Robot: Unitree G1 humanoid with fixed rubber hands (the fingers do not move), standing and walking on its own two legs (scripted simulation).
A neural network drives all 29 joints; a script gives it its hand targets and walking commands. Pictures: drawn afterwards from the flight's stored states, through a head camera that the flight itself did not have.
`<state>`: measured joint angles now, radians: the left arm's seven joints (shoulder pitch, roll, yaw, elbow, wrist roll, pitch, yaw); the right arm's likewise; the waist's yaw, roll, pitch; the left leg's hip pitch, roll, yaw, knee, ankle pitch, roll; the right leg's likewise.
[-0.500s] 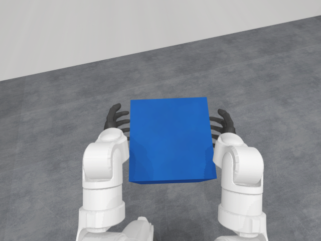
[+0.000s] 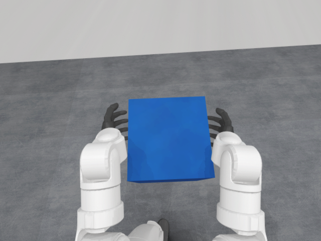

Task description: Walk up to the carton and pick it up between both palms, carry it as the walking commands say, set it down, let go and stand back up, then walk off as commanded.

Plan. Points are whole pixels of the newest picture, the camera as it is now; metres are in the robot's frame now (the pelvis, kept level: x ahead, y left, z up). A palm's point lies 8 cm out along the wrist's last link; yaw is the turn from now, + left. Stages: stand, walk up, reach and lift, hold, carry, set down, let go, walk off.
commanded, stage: carry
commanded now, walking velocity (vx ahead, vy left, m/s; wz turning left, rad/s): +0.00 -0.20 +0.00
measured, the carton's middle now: (167, 145) +0.35 +0.02 +0.02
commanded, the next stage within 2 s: none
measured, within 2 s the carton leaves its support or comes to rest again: neither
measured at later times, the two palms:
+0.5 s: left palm (73, 177) +0.22 +0.20 +0.10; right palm (200, 170) +0.24 -0.05 +0.10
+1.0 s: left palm (130, 213) +0.16 +0.08 +0.11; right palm (273, 214) +0.17 -0.17 +0.09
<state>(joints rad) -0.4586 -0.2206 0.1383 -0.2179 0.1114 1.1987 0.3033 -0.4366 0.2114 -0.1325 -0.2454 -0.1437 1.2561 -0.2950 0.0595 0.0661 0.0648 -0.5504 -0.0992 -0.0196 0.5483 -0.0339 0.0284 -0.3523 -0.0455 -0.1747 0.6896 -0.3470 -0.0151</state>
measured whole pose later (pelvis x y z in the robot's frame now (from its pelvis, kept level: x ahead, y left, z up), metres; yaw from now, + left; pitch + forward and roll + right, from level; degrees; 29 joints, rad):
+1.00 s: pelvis -0.15 -0.07 +0.01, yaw +5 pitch +1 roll -1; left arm -0.48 -0.23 0.12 -0.17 0.13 1.22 0.30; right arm -0.42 0.21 -0.18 -0.23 -0.14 1.26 -0.27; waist 0.01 0.03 0.08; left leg -0.58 0.06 -0.05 0.72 -0.27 -0.04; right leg -0.35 0.02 -0.07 0.65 -0.32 -0.04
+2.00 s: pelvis -0.21 -0.25 +0.00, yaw +16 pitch +1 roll +0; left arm -0.47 -0.22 0.16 -0.20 0.13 1.20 0.31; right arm -0.46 0.22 -0.13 -0.20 -0.14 1.26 -0.31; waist -0.04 -0.03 0.08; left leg -0.40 0.09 -0.04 0.86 -0.46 -0.12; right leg -0.43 0.02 -0.18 0.72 -0.32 -0.11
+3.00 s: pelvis -0.22 -0.39 +0.00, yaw +16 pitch +3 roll -1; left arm -0.45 -0.22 0.14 -0.24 0.13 1.21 0.30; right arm -0.45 0.22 -0.13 -0.22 -0.14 1.26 -0.30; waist 0.03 -0.01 0.06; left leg -0.38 0.12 -0.01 0.74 -0.40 -0.09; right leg -0.44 0.02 -0.15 0.69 -0.28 -0.07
